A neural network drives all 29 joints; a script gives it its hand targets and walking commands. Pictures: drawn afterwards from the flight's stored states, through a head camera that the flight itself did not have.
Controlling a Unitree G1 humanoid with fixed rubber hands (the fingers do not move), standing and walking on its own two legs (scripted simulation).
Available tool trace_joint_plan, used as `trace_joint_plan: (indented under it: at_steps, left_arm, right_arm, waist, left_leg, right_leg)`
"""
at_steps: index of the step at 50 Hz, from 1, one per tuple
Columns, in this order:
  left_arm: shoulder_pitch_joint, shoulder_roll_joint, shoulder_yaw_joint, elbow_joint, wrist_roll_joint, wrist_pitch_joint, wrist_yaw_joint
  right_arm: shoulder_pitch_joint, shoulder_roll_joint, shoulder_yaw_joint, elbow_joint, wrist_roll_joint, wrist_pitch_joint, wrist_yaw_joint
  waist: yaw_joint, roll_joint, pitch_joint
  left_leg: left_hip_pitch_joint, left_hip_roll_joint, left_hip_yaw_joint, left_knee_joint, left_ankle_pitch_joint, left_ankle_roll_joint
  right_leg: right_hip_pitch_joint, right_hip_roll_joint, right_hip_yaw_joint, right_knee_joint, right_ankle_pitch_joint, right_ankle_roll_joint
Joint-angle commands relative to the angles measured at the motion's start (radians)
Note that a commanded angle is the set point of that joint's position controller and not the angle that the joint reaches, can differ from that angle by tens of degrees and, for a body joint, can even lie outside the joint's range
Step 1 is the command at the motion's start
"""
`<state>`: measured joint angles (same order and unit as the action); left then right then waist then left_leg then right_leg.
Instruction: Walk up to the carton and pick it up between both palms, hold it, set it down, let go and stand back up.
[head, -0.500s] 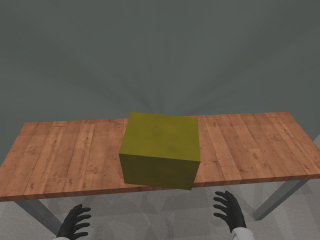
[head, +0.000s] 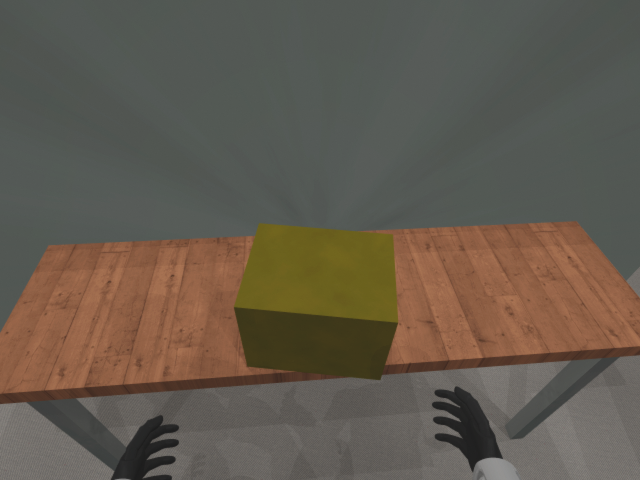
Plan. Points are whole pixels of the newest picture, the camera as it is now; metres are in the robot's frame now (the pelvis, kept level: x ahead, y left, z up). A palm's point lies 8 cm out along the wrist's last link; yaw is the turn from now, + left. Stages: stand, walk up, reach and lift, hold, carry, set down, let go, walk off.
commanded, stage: set down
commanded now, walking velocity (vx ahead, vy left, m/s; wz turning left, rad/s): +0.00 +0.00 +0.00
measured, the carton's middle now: (319, 301) +0.42 -0.03 -0.07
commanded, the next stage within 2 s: let go in 0.10 s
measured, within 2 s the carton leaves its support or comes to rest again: neither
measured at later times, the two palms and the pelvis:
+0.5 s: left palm out of the picture +0.17 +0.23 -0.08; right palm (486, 460) +0.16 -0.23 -0.07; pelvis +0.00 +0.00 +0.00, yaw +0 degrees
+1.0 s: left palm out of the picture +0.17 +0.23 -0.08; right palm out of the picture +0.13 -0.30 -0.10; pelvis +0.02 +0.00 +0.00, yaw +0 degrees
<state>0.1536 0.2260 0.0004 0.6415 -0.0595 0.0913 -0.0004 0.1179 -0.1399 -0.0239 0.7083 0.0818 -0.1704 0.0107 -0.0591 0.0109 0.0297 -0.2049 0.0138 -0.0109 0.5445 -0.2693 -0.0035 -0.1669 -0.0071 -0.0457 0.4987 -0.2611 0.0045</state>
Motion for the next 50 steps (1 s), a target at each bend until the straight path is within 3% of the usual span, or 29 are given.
trace_joint_plan:
  at_steps: [1, 30, 31, 34, 37, 50]
  left_arm:
    - [-0.108, 0.096, 0.020, -0.249, 0.022, -0.003, 0.032]
    - [-0.098, 0.071, 0.033, -0.215, 0.051, 0.017, 0.042]
    - [-0.008, 0.262, 0.078, -0.092, 0.110, -0.056, 0.037]
    - [-0.046, 0.256, 0.076, -0.058, 0.112, -0.111, 0.014]
    - [-0.056, 0.270, 0.074, -0.048, 0.112, -0.133, 0.003]
    - [0.004, 0.287, 0.075, 0.015, 0.087, -0.150, 0.007]
  right_arm:
    - [-0.082, -0.136, -0.044, -0.119, -0.116, -0.025, 0.012]
    - [-0.086, -0.170, -0.044, -0.071, -0.138, -0.023, 0.037]
    - [0.000, -0.365, -0.057, 0.015, -0.140, 0.046, -0.001]
    - [0.009, -0.323, -0.042, 0.024, -0.138, 0.109, -0.016]
    - [-0.002, -0.332, -0.041, 0.036, -0.133, 0.115, -0.008]
    - [-0.014, -0.398, -0.021, 0.124, -0.115, 0.131, -0.011]
  waist:
    - [0.095, 0.023, -0.038]
    - [0.105, 0.018, -0.033]
    - [0.100, 0.004, -0.065]
    - [0.069, -0.014, -0.012]
    - [0.061, -0.020, 0.014]
    - [0.057, -0.001, -0.103]
  left_leg:
    - [0.097, -0.008, 0.084, -0.206, 0.169, -0.045]
    - [0.083, -0.014, 0.101, -0.212, 0.180, -0.045]
    - [-0.029, 0.078, -0.046, -0.111, 0.165, 0.012]
    - [-0.092, 0.066, -0.056, -0.125, -0.059, 0.033]
    - [-0.089, 0.063, -0.070, -0.130, -0.071, 0.038]
    - [0.007, 0.093, -0.084, -0.095, 0.240, 0.046]
  right_leg:
    - [0.005, 0.041, -0.003, -0.114, 0.070, -0.035]
    - [0.017, 0.058, -0.014, -0.116, 0.068, -0.029]
    - [-0.006, -0.070, 0.123, -0.057, 0.110, -0.041]
    - [-0.063, -0.076, 0.133, -0.094, -0.064, -0.044]
    - [-0.096, -0.079, 0.138, -0.131, -0.113, -0.044]
    - [0.038, -0.091, 0.109, -0.070, 0.247, -0.039]
